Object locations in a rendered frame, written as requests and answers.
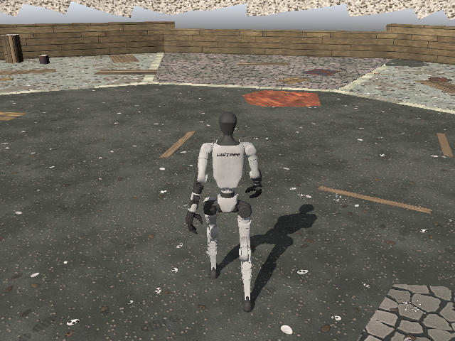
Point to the left robot upper arm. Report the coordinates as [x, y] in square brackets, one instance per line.
[203, 159]

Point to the right robot upper arm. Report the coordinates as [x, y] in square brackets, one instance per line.
[251, 152]

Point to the right robot hand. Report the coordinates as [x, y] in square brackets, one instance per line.
[258, 192]

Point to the robot left forearm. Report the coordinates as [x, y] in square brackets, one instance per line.
[195, 196]

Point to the robot right foot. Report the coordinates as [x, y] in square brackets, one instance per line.
[247, 305]

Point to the humanoid robot torso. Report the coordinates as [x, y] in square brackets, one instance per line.
[228, 163]

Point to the left robot hand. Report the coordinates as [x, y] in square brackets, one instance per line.
[189, 221]

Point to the robot right forearm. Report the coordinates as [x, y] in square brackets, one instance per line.
[258, 182]

